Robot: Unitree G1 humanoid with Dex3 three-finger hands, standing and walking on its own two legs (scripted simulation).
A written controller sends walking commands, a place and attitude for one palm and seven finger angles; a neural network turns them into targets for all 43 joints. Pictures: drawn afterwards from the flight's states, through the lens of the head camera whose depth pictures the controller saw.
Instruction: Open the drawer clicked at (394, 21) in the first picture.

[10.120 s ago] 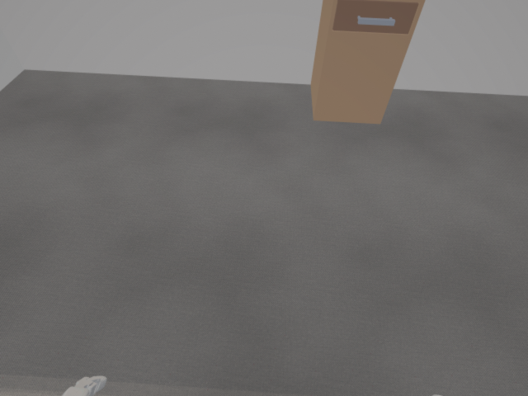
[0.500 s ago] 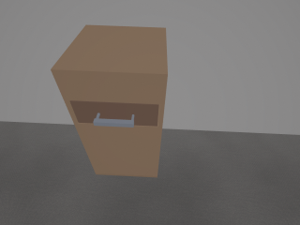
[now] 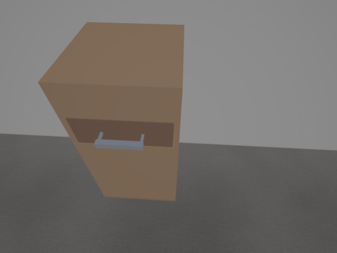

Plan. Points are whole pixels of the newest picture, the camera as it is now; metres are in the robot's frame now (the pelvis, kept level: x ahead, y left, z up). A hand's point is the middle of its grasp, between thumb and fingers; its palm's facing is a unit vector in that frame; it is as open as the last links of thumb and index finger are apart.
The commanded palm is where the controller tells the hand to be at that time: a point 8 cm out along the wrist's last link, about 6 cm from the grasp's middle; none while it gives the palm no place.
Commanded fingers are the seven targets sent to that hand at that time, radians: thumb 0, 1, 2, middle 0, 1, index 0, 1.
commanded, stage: come to a stop and stand still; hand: left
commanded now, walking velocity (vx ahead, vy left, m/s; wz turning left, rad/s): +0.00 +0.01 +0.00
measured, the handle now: (120, 140) +0.51 +0.21 -0.13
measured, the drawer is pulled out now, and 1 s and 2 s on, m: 0.00 0.00 0.00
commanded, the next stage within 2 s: look again from close up in 0.74 s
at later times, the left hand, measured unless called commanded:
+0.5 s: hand out of the picture -0.03 +0.18 -0.17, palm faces +0.00 -0.98 -0.18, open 7.3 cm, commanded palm none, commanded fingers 0.00 0.90 0.90 -0.20 -0.30 -0.20 -0.30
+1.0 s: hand out of the picture -0.02 +0.19 -0.16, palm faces -0.01 -0.98 -0.17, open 7.3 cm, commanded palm none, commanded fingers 0.00 0.90 0.90 -0.20 -0.30 -0.20 -0.30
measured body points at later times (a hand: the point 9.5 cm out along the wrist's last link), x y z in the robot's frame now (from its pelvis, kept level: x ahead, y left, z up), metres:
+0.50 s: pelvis -0.02 +0.02 +0.00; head -0.03 +0.01 +0.45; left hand -0.03 +0.24 -0.15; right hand -0.03 -0.20 -0.16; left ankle -0.04 +0.14 -0.73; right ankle +0.01 -0.08 -0.73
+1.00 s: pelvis -0.01 +0.03 +0.01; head +0.00 +0.02 +0.46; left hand -0.02 +0.24 -0.15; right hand -0.05 -0.17 -0.16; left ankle -0.04 +0.14 -0.73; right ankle +0.01 -0.08 -0.73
